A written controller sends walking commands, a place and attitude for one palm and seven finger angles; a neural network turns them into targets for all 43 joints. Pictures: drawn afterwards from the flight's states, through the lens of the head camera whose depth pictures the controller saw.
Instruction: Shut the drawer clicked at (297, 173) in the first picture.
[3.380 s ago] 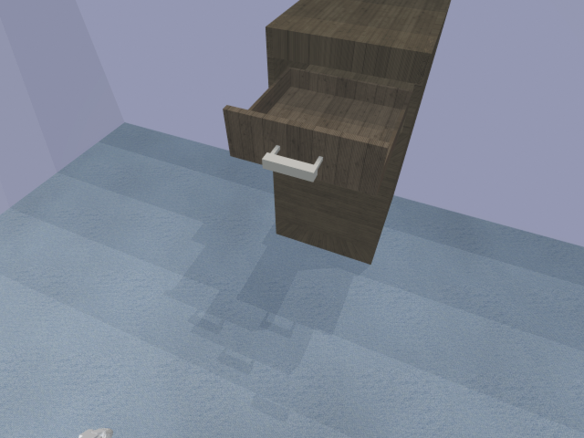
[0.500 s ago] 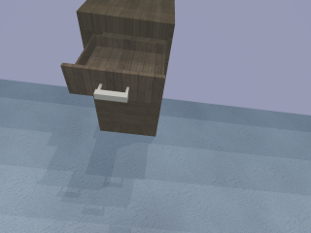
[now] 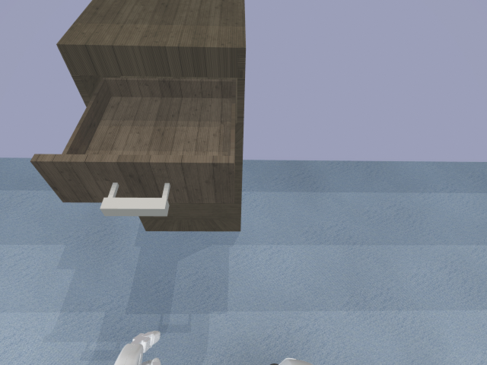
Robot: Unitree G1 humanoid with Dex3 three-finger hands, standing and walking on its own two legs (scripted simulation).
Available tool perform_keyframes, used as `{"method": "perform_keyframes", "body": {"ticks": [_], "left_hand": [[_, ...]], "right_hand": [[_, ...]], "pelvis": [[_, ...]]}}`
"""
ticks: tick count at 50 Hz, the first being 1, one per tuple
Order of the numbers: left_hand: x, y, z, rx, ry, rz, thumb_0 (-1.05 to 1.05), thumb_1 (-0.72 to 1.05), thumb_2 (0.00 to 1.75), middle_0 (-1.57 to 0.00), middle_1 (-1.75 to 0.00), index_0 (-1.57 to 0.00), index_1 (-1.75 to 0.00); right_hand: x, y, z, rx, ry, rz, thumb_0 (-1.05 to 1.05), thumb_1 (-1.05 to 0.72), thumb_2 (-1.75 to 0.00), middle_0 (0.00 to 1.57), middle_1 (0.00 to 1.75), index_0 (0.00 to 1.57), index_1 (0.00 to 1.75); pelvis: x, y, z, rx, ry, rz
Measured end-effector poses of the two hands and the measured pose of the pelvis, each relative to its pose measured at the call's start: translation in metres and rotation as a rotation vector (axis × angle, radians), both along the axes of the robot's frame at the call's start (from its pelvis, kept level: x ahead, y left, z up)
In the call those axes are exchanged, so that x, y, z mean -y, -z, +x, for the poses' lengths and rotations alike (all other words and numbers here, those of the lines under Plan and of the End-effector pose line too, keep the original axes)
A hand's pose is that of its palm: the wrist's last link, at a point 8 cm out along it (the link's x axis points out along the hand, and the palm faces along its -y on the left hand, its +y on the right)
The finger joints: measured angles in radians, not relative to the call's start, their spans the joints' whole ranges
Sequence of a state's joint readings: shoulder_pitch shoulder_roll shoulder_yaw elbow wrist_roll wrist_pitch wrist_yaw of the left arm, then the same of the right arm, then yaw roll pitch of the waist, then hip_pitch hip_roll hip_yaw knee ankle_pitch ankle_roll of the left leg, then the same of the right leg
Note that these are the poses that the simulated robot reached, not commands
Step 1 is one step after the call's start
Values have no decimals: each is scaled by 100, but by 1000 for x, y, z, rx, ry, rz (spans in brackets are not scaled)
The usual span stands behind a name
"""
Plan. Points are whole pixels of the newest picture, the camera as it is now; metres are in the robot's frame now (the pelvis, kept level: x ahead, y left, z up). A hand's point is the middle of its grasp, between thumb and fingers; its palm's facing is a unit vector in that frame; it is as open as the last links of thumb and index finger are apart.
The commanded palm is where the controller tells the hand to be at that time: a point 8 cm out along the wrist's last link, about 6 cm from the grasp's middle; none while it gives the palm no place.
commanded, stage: take the last steps up to it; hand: left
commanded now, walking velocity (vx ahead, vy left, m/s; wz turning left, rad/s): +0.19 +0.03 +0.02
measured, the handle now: (138, 197) +0.44 +0.21 -0.03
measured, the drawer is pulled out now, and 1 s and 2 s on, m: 0.30 0.30 0.30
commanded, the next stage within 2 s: come to a stop and stand still in 0.10 s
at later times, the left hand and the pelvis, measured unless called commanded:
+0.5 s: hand out of the picture +0.07 +0.21 -0.17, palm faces +0.10 -0.97 -0.21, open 7.3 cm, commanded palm none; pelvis +0.10 +0.02 +0.01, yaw +0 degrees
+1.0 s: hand out of the picture +0.04 +0.14 -0.15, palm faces +0.12 -0.97 -0.21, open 7.3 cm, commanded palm none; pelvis +0.04 -0.03 +0.02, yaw +2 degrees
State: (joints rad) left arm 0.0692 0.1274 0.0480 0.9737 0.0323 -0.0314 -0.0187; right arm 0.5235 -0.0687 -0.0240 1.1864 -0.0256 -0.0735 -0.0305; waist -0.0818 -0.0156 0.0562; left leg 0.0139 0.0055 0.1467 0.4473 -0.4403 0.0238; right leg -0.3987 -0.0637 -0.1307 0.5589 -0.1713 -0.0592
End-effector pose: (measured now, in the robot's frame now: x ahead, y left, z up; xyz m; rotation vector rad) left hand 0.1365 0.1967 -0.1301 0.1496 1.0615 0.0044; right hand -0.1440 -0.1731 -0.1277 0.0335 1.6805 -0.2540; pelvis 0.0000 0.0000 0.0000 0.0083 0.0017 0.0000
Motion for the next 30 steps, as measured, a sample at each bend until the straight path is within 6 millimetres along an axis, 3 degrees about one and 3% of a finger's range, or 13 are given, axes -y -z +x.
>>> {"method": "perform_keyframes", "body": {"ticks": [2, 4, 6, 10, 14, 18, 21, 24, 30], "left_hand": [[4, 3, 11, 27, -32, -1, 1, 91, 90, -20, -29, -20, -30], [3, 4, 7, 11, -69, 3, 0, 91, 90, -20, -29, -20, -30], [-2, 3, -4, -29, -120, 16, 0, 92, 90, -21, -29, -20, -30], [-31, -3, -19, -89, -186, 86, -4, 96, 90, -21, -30, -20, -30], [-50, 2, -41, -204, -202, 97, -3, 95, 90, -20, -29, -20, -30], [-61, 17, -58, -310, -224, 80, -1, 93, 90, -20, -29, -20, -30], [-63, 18, -65, -357, -234, 74, 0, 92, 90, -20, -29, -20, -30], [-61, 14, -69, -376, -232, 73, 0, 92, 90, -20, -29, -20, -30], [-52, 6, -73, -355, -221, 100, 0, 91, 90, -20, -29, -20, -30]], "right_hand": [[13, 6, 18, -19, -20, 1, 0, -91, -90, 20, 30, 21, 30], [29, 9, 48, 0, -53, -16, 0, -91, -90, 20, 30, 20, 30], [43, 10, 87, 55, -90, -42, 1, -91, -90, 20, 30, 20, 30], [60, 7, 177, 222, -158, -88, 1, -92, -90, 20, 30, 20, 30], [57, 0, 259, 384, -217, -115, 0, -92, -90, 20, 30, 20, 30], [38, -4, 318, 491, -262, -130, 0, -92, -90, 20, 30, 20, 30], [22, -10, 344, 524, -287, -118, 0, -92, -90, 20, 30, 20, 30], [11, -13, 356, 543, -298, -100, 0, -91, -90, 20, 30, 20, 30], [21, -6, 344, 549, -259, -76, 0, -91, -90, 21, 30, 21, 30]], "pelvis": [[6, 5, 15, 9, -16, -10], [9, 4, 27, 18, -26, -22], [9, 0, 38, 20, -31, -32], [7, -7, 59, 12, -44, -38], [-4, -9, 78, 19, -31, -38], [-20, -2, 97, 41, -17, -43], [-24, -5, 103, 40, -9, -20], [-24, -8, 99, 34, -7, -16], [-12, -8, 78, 32, 12, -12]]}}
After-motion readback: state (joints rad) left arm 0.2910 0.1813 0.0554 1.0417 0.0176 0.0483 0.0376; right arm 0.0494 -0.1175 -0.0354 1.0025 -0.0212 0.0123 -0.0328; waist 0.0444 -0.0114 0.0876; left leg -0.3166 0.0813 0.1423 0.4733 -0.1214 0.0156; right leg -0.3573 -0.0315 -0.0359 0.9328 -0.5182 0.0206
